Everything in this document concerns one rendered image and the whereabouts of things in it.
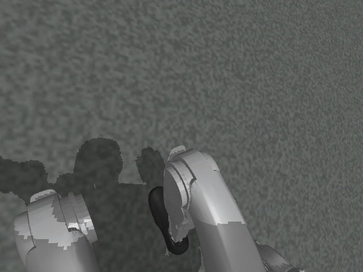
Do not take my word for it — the right robot hand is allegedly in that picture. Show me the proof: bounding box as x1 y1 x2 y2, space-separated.
254 240 294 272

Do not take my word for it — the right robot foot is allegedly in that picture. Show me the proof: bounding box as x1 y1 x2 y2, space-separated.
149 186 189 255

